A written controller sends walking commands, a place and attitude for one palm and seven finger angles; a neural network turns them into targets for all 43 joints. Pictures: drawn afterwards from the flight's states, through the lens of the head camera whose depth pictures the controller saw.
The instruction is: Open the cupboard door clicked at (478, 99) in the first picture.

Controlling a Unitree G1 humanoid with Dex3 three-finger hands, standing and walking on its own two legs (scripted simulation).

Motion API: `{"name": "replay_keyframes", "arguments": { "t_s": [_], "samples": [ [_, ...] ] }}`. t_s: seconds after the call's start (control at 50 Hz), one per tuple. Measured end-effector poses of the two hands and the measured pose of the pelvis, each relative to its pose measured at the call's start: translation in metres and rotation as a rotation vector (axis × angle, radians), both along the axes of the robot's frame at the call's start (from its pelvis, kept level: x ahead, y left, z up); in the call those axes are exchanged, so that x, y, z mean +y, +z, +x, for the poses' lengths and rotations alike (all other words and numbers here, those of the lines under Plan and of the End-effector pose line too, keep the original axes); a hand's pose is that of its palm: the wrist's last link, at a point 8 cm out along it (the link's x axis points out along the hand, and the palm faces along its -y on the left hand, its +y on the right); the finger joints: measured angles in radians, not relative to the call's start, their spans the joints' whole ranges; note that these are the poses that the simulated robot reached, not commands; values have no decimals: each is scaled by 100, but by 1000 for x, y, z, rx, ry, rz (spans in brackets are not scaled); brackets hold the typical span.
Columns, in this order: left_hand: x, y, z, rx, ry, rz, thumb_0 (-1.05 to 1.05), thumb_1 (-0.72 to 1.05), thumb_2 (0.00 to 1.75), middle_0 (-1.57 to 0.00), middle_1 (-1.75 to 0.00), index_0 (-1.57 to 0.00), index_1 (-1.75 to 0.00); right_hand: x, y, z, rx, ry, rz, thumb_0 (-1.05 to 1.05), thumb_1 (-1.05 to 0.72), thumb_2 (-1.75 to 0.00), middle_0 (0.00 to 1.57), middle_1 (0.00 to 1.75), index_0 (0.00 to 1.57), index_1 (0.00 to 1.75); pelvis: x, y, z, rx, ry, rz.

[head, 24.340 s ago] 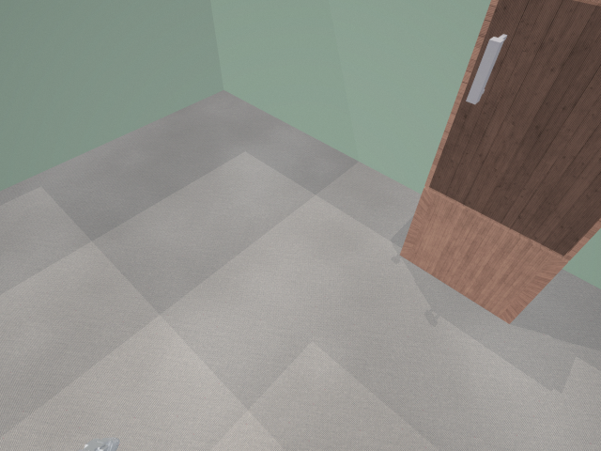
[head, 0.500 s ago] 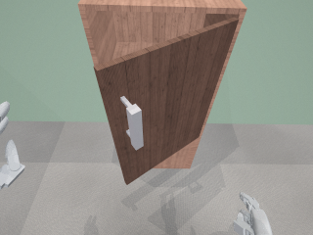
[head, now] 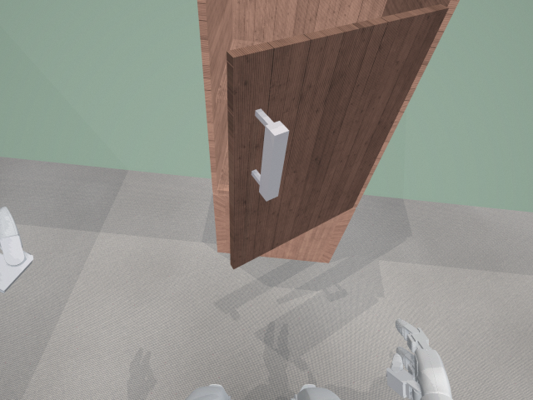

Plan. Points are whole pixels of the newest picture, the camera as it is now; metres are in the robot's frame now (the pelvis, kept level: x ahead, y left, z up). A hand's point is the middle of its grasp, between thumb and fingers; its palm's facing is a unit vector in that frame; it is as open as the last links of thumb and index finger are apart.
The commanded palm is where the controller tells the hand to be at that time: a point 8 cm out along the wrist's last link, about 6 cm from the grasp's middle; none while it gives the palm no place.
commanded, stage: stop stepping back and stand still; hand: left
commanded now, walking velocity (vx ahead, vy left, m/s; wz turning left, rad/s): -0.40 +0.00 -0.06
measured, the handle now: (265, 156) +0.47 +0.04 +0.10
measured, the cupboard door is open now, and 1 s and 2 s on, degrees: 36 36 36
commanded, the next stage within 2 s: let the arm hang, fingers relaxed in 0.84 s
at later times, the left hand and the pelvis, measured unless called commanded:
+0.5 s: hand out of the picture +0.12 +0.24 +0.18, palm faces +0.40 -0.83 -0.39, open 7.4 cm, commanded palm +0.07 +0.27 +0.19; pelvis -0.10 -0.01 +0.00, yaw -5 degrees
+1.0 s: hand (44, 387) +0.12 +0.23 +0.12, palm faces +0.26 -0.85 -0.46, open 7.4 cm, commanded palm none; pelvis -0.13 -0.01 +0.01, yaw -5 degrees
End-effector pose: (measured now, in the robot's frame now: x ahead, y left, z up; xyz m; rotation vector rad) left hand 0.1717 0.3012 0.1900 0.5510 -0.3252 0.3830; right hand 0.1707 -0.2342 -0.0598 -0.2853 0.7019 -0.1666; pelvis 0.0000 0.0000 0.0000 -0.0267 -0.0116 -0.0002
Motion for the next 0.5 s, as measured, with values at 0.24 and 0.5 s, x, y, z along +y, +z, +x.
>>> {"name": "replay_keyframes", "arguments": {
  "t_s": [0.24,0.5],
  "samples": [
    [-26,13,-55,49,-81,-30,1,89,90,-21,-30,-20,-30,4,11,-79,-32,-17,72,1,-90,-90,21,30,20,30,-10,13,-69,53,-59,-17],
    [-26,5,-95,-5,-39,-63,1,88,90,-21,-30,-21,-30,-44,-15,-183,81,-164,9,2,-90,-90,21,30,20,30,-14,4,-103,-8,-95,29]
  ]
}}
